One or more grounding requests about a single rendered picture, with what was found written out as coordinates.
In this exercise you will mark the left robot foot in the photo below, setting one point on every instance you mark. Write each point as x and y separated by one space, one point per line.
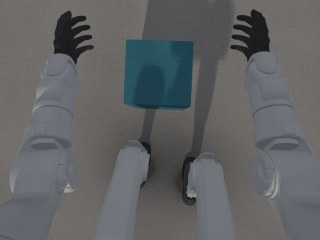
148 149

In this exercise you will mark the robot left forearm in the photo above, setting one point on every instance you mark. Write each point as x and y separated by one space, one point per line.
53 109

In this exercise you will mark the carton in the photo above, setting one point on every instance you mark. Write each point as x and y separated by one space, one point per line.
158 74

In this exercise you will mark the left robot upper arm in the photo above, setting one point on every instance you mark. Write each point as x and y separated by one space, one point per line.
40 179

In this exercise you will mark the robot right thigh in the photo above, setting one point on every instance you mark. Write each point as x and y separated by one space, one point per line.
214 218

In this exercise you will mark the robot right hand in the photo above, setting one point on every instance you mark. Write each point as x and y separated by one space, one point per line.
258 40

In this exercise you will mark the robot left hand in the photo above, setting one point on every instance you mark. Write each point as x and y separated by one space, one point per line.
64 42

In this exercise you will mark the robot right forearm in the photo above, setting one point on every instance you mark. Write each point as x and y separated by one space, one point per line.
273 112

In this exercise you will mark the right robot upper arm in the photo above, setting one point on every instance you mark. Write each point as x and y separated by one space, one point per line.
290 180

